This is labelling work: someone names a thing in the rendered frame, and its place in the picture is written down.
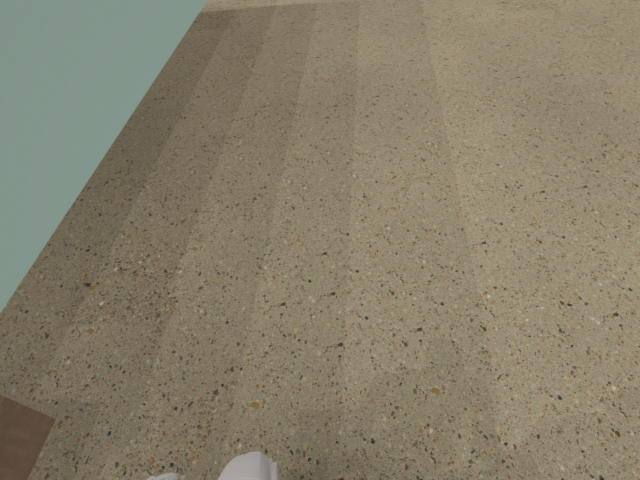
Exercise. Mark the cupboard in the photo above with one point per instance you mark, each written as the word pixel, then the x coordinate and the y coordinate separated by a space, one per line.
pixel 23 432

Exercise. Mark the robot left thigh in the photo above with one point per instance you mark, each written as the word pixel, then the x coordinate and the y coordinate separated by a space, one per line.
pixel 251 466

